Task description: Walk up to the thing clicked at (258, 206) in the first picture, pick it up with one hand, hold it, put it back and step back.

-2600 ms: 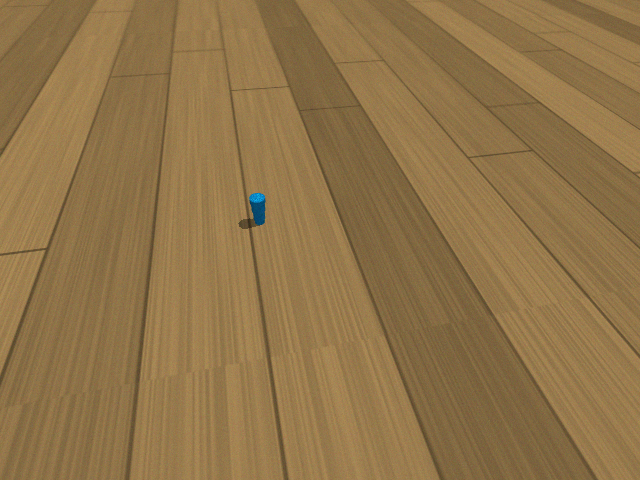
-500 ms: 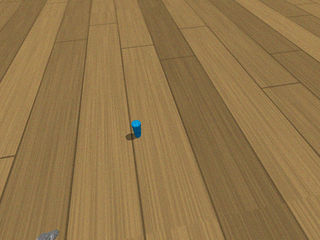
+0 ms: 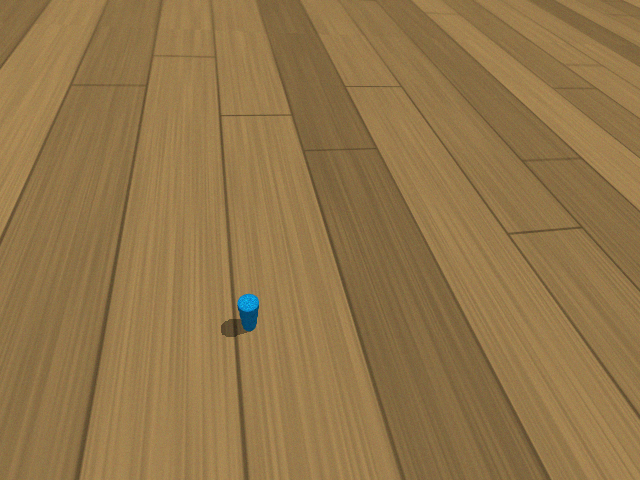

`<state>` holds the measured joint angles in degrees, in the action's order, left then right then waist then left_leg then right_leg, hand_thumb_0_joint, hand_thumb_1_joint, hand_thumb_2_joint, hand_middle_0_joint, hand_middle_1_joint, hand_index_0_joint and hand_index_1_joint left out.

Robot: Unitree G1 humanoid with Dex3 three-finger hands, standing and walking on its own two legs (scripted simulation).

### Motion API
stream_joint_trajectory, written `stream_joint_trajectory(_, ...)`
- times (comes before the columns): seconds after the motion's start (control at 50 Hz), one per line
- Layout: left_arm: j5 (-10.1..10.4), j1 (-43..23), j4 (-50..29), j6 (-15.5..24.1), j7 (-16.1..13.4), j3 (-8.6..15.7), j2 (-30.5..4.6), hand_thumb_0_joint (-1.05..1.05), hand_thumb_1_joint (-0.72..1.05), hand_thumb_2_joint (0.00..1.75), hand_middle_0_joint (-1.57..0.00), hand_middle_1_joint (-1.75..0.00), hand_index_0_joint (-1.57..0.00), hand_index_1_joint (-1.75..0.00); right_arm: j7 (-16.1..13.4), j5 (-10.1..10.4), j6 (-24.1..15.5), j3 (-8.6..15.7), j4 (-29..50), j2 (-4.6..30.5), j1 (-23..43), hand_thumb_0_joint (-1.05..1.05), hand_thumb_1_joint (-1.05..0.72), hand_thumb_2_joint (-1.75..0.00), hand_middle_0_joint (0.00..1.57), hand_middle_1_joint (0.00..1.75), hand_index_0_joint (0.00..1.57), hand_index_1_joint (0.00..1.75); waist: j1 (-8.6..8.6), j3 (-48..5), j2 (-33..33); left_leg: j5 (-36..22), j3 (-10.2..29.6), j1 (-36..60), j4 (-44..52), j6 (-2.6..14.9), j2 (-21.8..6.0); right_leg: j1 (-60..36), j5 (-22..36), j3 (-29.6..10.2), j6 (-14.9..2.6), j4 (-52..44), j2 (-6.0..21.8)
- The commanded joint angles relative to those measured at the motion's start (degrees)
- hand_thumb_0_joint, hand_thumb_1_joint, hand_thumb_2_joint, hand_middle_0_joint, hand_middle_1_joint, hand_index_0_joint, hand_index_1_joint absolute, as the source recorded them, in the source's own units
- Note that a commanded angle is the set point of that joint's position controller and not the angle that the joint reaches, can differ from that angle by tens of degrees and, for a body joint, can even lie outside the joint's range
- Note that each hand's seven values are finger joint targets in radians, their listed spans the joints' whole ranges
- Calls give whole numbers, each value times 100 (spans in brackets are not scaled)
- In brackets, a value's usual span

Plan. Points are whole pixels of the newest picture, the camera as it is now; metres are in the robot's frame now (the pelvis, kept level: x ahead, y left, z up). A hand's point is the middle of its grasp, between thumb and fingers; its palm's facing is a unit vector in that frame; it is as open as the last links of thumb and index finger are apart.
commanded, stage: walk up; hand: left
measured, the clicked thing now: (248, 314) +0.79 +0.16 -0.70
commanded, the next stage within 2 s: none
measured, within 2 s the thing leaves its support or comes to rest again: neither
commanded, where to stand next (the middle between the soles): +0.46 -0.06 m, yaw +1 degrees
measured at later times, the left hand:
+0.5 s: hand (163, 433) +0.24 +0.20 -0.11, palm faces -0.01 -0.91 -0.41, open 7.4 cm
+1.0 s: hand (166, 348) +0.38 +0.24 -0.15, palm faces -0.01 -0.95 -0.32, open 7.4 cm
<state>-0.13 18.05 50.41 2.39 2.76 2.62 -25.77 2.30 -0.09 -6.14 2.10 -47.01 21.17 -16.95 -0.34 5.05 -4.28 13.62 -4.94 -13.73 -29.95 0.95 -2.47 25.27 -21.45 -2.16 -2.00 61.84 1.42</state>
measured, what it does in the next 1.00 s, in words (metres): walks ahead: right foot, then left foot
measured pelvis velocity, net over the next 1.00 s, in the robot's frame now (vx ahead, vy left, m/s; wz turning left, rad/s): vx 0.33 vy -0.03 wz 0.03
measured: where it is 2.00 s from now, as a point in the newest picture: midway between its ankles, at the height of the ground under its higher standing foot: (308, 438)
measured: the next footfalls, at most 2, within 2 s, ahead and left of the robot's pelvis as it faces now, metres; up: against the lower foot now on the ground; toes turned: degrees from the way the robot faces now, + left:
right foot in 0.24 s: +0.25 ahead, -0.17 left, +0.00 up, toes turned -6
left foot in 0.74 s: +0.40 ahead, +0.08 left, +0.00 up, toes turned +5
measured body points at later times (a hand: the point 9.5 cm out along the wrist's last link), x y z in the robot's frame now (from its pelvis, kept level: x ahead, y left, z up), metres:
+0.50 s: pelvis +0.18 -0.07 +0.00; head +0.19 -0.11 +0.45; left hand +0.24 +0.25 -0.08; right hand +0.24 -0.39 -0.13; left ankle +0.22 +0.10 -0.67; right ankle +0.21 -0.17 -0.74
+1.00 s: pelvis +0.33 -0.03 +0.00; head +0.35 +0.00 +0.45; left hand +0.38 +0.29 -0.13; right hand +0.41 -0.34 -0.09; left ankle +0.36 +0.08 -0.74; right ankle +0.39 -0.19 -0.67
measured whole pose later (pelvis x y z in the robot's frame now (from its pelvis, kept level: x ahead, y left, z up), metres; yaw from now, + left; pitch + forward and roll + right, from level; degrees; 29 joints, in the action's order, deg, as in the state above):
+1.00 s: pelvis +0.33 -0.03 +0.00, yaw +2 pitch -4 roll +0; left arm 0.0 17.5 48.8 2.1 2.3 2.6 -24.8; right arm 1.9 -0.1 -5.0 1.6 -46.5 21.4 -17.9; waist -0.1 5.8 -3.8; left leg 13.7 -3.1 -11.7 -29.3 1.5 -1.1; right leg 27.1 -18.9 -1.9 -1.1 57.0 3.7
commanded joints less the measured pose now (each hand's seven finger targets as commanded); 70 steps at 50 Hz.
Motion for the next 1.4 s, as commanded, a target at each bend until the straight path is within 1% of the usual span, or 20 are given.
stream_joint_trajectory(0.0, 45, 270, -428, 86, 62, 293, -844, 0, 90, 90, -20, -30, -20, -30, -126, 39, -86, 529, 401, 1677, -261, 0, -90, -90, 20, 30, 20, 30, 8, -263, 1414, -1616, 964, 714, 1323, 1116, -1324, 616, 529, 10, 181, -762, 393)
stream_joint_trajectory(0.12, -33, -457, -617, 138, 209, 359, -732, 0, 90, 90, -20, -30, -20, -30, -74, -12, -35, 534, 419, 1781, -223, 0, -90, -90, 20, 30, 20, 30, -103, -139, 1370, -953, 573, 263, 1196, 1000, -1048, -166, 1312, 441, 121, -2442, 331)
stream_joint_trajectory(0.22, -70, 500, -180, 248, 95, 567, -1085, 0, 90, 90, -20, -30, -20, -30, -77, -13, 90, 422, 538, 1492, -138, 0, -90, -90, 20, 30, 20, 30, 478, -660, 258, -138, 418, -684, -730, 665, -801, -2423, 963, 456, -62, -3094, 71)
stream_joint_trajectory(0.24, -111, 948, -127, 315, 21, 711, -1443, 0, 90, 90, -20, -30, -20, -30, -64, 1, 85, 281, 542, 1119, -488, 0, -90, -90, 20, 30, 20, 30, 656, -965, -948, 203, -63, -1269, -2324, 445, -261, -3058, -204, -554, -260, -3876, 727)
stream_joint_trajectory(0.26, -91, 954, -306, 370, -45, 754, -1827, 0, 90, 90, -20, -30, -20, -30, -57, 21, 124, 181, 569, 912, -702, 0, -90, -90, 20, 30, 20, 30, 559, -890, -1462, 1601, 126, -2318, -3381, 142, 401, -3256, -905, -3073, -695, -4718, 2102)
stream_joint_trajectory(0.28, -28, 732, -313, 337, -46, 734, -1926, 0, 90, 90, -20, -30, -20, -30, -130, -23, 197, 354, 435, 1537, -451, 0, -90, -90, 20, 30, 20, 30, 615, -613, -947, 1713, 508, -2379, -3803, 130, 146, -2746, -1071, -3606, -1199, -4832, 2384)
stream_joint_trajectory(0.4, 36, -53, -547, 365, -121, 476, -1151, 0, 90, 90, -20, -30, -20, -30, -14, 42, 294, 365, -41, 1354, -740, 0, -90, -90, 20, 30, 20, 30, 67, -105, -524, 279, 811, -1483, -3152, 55, -115, -1217, 984, -704, -763, -4767, 1169)
stream_joint_trajectory(0.54, -63, 124, -740, 397, -110, 561, -1283, 0, 90, 90, -20, -30, -20, -30, 129, -93, 324, 425, 191, 1298, 37, 0, -90, -90, 20, 30, 20, 30, 271, 87, -275, -132, 793, -1888, -1481, -177, -263, -1516, -167, -520, -971, -5082, 1457)
stream_joint_trajectory(0.62, -52, 371, -700, 369, -101, 533, -1255, 0, 90, 90, -20, -30, -20, -30, 166, -122, 219, 396, 299, 1196, 403, 0, -90, -90, 20, 30, 20, 30, 409, -19, -196, -305, 447, -1404, -625, -82, -241, -1659, 684, -223, -951, -4600, 1407)
stream_joint_trajectory(0.72, -28, 238, -762, 277, -112, 369, -1063, 0, 90, 90, -20, -30, -20, -30, 64, -128, 88, 531, -4, 1437, -564, 0, -90, -90, 20, 30, 20, 30, -243, -636, 634, -164, 150, 884, 238, 222, 165, -868, 1759, 419, -606, -2555, 940)
stream_joint_trajectory(0.74, 4, 471, -803, 262, -107, 234, -709, 0, 90, 90, -20, -30, -20, -30, -7, -207, 63, 664, -93, 1808, -1104, 0, -90, -90, 20, 30, 20, 30, -448, -1064, 1731, 716, 1390, 1714, 649, 531, -566, -198, 1506, 696, -320, -996, 522)
stream_joint_trajectory(0.76, 30, 698, -818, 239, -97, 158, -338, 0, 90, 90, -20, -30, -20, -30, -83, -199, 32, 690, 117, 2148, -1087, 0, -90, -90, 20, 30, 20, 30, -312, -1011, 2343, 892, 3683, 2279, 1082, 921, -1756, 1149, -831, 502, -14, -49, -287)
stream_joint_trajectory(0.78, 11, 712, -644, 153, -197, 309, -982, 0, 90, 90, -20, -30, -20, -30, -84, -21, 49, 734, 183, 2294, -973, 0, -90, -90, 20, 30, 20, 30, -332, -986, 1714, 939, 4355, 2095, 1307, 1489, -2263, 1319, -1098, 245, -87, 449, -78)
stream_joint_trajectory(0.88, 64, 571, -408, 87, -132, 289, -912, 0, 90, 90, -20, -30, -20, -30, -149, 65, 12, 478, 266, 1647, -472, 0, -90, -90, 20, 30, 20, 30, 9, -148, 1161, -1798, 1658, 568, 1111, 960, -1247, 555, 100, -260, -47, 8, 303)
stream_joint_trajectory(0.98, 39, 248, -370, 53, -79, 285, -779, 0, 90, 90, -20, -30, -20, -30, -168, -13, 71, 445, 444, 1600, -82, 0, -90, -90, 20, 30, 20, 30, 9, 134, 1473, -1190, 980, -132, 1366, 1178, -1073, 275, 609, 161, 245, -1165, 402)
stream_joint_trajectory(1.08, 10, 67, -178, 122, -225, 264, -599, 0, 90, 90, -20, -30, -20, -30, -195, -12, 249, 341, 386, 1511, 152, 0, -90, -90, 20, 30, 20, 30, 69, -193, 1357, -2631, 811, -472, 420, 1079, -1062, -806, 1194, 447, 214, -2168, 135)
stream_joint_trajectory(1.14, -28, 331, 77, 209, -318, 274, -731, 0, 90, 90, -20, -30, -20, -30, -212, 109, 387, 246, 371, 1206, 387, 0, -90, -90, 20, 30, 20, 30, 334, -665, 633, -1315, 434, -464, -847, 552, -486, -1758, 2162, 503, 49, -3399, -34)
stream_joint_trajectory(1.18, -83, 176, -37, 280, -376, 367, -1203, 0, 90, 90, -20, -30, -20, -30, -216, 131, 465, 25, 261, 651, -167, 0, -90, -90, 20, 30, 20, 30, 187, -937, -765, 1609, 312, -1196, -2064, 113, 228, -2150, 2892, -1856, -474, -4006, 1697)
stream_joint_trajectory(1.22, -35, -496, -165, 180, -383, 322, -1316, 0, 90, 90, -20, -30, -20, -30, -309, 65, 609, 196, -29, 1209, -146, 0, -90, -90, 20, 30, 20, 30, 105, -739, -547, 2331, 650, -833, -2243, 101, 40, -1275, 1423, -2400, -1193, -4166, 2027)
stream_joint_trajectory(1.38, -89, -1037, -37, 19, -362, 228, -1053, 0, 90, 90, -20, -30, -20, -30, -258, -22, 584, 172, -731, 1143, -58, 0, -90, -90, 20, 30, 20, 30, 48, -960, -713, 1014, 434, -113, -671, -15, 199, -921, 395, -982, -643, -3922, 1199)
